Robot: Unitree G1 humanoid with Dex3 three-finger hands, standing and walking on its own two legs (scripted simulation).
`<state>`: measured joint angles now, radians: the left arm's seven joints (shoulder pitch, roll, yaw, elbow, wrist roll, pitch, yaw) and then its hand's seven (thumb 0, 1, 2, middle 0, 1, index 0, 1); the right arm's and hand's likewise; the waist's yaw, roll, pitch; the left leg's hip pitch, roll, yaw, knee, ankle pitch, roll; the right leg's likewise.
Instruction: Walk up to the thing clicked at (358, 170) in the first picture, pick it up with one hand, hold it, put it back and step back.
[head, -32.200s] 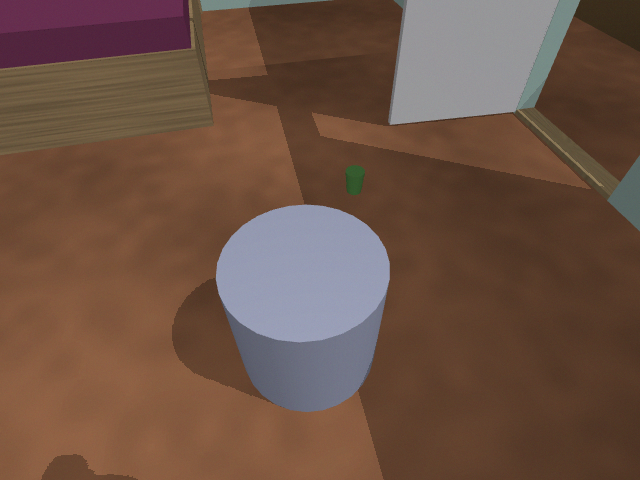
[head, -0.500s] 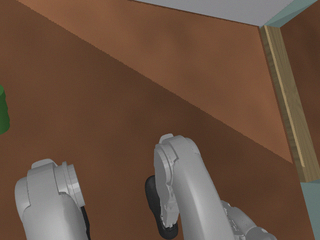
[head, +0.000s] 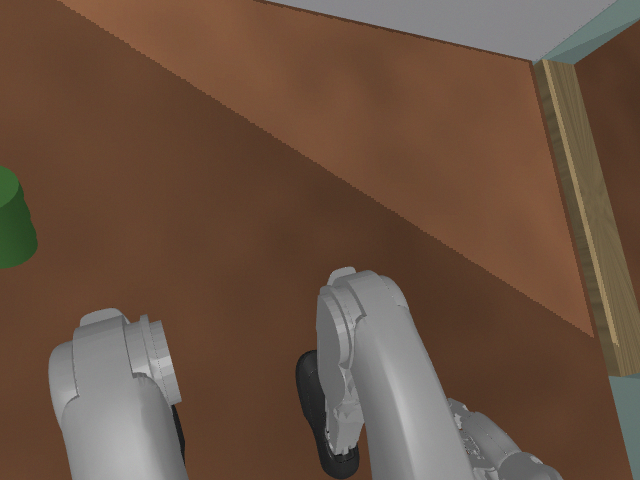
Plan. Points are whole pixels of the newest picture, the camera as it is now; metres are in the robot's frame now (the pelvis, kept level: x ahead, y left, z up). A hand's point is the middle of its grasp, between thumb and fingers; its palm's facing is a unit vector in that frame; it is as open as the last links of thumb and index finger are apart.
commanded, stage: rest palm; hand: left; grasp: from above
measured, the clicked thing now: out of the picture +0.45 +0.35 -0.24
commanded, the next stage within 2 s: none
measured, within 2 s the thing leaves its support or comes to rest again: neither
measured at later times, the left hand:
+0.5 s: hand out of the picture +0.42 +0.36 -0.19, palm faces -0.30 -0.22 -0.93, open 14.1 cm
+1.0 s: hand out of the picture +0.42 +0.36 -0.19, palm faces -0.26 -0.27 -0.93, open 14.4 cm
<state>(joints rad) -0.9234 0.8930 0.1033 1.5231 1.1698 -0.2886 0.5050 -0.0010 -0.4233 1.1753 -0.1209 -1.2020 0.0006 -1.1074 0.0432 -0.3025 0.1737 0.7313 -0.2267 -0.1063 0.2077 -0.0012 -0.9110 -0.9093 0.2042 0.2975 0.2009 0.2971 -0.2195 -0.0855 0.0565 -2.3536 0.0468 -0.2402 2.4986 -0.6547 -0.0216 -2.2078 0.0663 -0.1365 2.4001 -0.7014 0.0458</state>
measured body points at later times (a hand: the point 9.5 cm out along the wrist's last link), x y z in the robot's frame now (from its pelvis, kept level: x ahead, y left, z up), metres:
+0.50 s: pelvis +0.00 +0.00 +0.00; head +0.24 +0.12 +0.36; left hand +0.43 +0.37 -0.14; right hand +0.12 -0.25 -0.09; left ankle +0.08 +0.14 -0.27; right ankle +0.10 -0.12 -0.27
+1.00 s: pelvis +0.00 +0.00 +0.00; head +0.24 +0.12 +0.36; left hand +0.43 +0.37 -0.14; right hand +0.13 -0.25 -0.09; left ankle +0.08 +0.14 -0.27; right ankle +0.10 -0.12 -0.27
